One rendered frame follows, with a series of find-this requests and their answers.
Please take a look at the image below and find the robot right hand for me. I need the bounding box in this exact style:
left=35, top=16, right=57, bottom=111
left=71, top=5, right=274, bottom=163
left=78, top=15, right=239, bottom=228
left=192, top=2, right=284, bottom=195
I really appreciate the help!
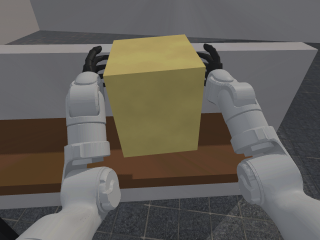
left=196, top=43, right=223, bottom=86

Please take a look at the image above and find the robot left upper arm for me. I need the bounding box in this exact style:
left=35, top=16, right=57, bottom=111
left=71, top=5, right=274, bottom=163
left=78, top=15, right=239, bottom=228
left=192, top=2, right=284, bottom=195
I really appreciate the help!
left=15, top=166, right=121, bottom=240

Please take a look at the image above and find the carton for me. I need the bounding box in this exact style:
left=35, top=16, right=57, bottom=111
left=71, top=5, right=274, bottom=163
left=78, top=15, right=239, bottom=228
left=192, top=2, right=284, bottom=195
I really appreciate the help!
left=103, top=34, right=206, bottom=158

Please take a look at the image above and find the table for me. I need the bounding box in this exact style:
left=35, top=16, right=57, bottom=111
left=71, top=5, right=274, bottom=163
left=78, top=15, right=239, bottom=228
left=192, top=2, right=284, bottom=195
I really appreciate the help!
left=0, top=112, right=253, bottom=240

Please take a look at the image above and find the robot left hand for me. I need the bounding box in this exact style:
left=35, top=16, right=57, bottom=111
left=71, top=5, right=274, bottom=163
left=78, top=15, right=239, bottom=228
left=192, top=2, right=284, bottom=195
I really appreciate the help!
left=82, top=46, right=109, bottom=87

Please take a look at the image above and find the robot right forearm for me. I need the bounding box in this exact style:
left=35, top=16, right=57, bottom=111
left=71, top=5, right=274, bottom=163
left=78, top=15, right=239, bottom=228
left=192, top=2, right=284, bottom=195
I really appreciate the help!
left=205, top=69, right=304, bottom=189

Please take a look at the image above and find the robot right upper arm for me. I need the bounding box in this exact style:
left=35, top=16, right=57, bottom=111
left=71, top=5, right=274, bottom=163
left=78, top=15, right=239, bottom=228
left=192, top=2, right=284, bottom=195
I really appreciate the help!
left=237, top=151, right=320, bottom=240

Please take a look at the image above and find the robot left forearm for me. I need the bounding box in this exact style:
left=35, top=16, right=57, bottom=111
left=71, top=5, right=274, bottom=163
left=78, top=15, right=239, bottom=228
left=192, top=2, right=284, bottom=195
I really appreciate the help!
left=60, top=71, right=111, bottom=205

